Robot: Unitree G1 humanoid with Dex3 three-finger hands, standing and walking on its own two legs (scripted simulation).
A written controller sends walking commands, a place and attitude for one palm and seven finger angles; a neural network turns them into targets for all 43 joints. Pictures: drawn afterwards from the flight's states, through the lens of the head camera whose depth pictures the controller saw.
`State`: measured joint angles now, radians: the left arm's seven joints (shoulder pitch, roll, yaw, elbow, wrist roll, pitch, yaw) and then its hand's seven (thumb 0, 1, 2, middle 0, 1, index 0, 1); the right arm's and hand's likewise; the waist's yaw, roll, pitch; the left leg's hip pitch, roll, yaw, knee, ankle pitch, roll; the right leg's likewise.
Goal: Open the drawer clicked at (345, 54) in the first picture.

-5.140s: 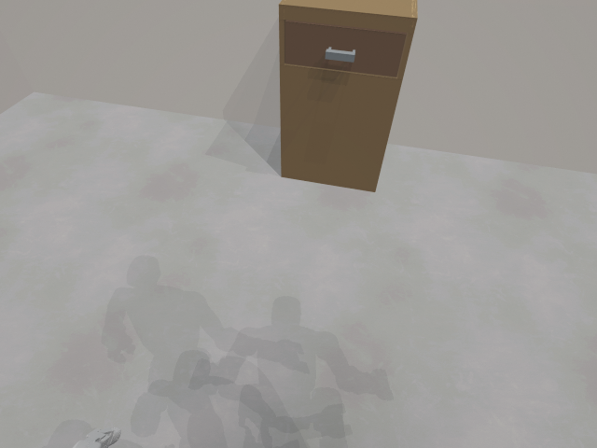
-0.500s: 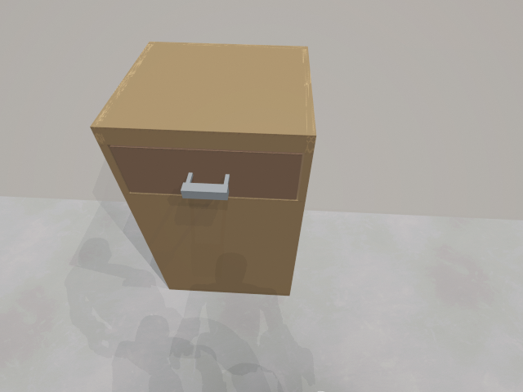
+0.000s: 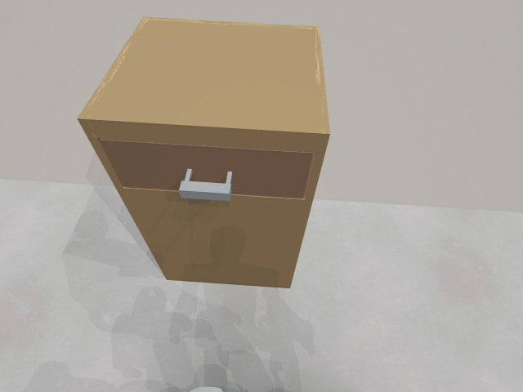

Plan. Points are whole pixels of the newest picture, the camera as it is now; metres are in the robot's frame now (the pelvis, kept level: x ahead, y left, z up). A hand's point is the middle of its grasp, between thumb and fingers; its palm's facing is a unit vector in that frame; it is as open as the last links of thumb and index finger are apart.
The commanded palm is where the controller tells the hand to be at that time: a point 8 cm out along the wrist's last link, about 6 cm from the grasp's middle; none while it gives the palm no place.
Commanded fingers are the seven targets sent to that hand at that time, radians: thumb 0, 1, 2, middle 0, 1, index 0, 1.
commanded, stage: come to a stop and stand still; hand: left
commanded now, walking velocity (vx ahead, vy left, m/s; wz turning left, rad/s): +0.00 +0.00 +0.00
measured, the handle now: (207, 182) +0.53 +0.16 -0.08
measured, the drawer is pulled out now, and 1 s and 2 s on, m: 0.00 0.00 0.00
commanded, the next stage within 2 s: look again from close up in 0.96 s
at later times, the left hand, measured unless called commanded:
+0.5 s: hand out of the picture -0.02 +0.20 -0.16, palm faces -0.01 -0.98 -0.21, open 7.4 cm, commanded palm none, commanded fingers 0.00 0.90 0.90 -0.20 -0.30 -0.20 -0.30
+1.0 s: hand out of the picture -0.08 +0.15 -0.17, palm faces +0.02 -0.99 -0.14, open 7.4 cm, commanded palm none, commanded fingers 0.00 0.90 0.90 -0.20 -0.30 -0.20 -0.30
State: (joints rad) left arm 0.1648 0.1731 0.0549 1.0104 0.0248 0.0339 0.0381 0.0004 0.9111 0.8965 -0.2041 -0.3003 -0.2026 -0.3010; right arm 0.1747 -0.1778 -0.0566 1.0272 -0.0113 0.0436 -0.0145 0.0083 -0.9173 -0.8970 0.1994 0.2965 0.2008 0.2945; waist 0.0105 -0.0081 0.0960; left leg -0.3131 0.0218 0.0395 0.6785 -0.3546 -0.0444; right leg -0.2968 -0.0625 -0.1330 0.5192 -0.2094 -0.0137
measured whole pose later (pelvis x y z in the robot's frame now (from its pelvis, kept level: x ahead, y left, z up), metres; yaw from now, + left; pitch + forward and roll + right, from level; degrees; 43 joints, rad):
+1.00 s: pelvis -0.04 +0.00 +0.01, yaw -1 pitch -1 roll +0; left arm 0.35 0.09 -0.01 1.15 0.00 0.01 0.04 0.00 0.91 0.90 -0.20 -0.30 -0.20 -0.30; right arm 0.34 -0.10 0.00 1.18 -0.01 0.01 -0.03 0.01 -0.91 -0.90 0.20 0.30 0.20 0.29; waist -0.02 -0.01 0.03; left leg -0.25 0.02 0.08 0.41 -0.15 0.01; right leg -0.12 0.01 -0.06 0.42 -0.29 -0.03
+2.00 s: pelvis -0.07 +0.03 +0.00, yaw -3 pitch -1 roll -1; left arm 0.45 0.14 0.03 1.05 0.03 0.06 0.00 0.00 0.91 0.90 -0.20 -0.30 -0.20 -0.30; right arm 0.33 -0.17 -0.04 1.08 -0.03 0.04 -0.03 0.01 -0.91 -0.90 0.20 0.30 0.21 0.30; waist -0.01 0.01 -0.02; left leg -0.32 0.02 0.10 0.49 -0.19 0.05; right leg -0.19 0.00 -0.09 0.48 -0.32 -0.03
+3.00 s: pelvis -0.01 -0.04 +0.00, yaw +0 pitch +0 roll +0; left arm 0.18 0.17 0.06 0.97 0.03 0.03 0.04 0.00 0.92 0.90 -0.21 -0.30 -0.20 -0.30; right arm 0.16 -0.20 -0.07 0.96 -0.02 0.05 0.00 0.01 -0.91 -0.90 0.20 0.30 0.20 0.29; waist 0.02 -0.01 0.06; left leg -0.38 0.01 0.04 0.80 -0.40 -0.04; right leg -0.33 -0.11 -0.14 0.52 -0.18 0.01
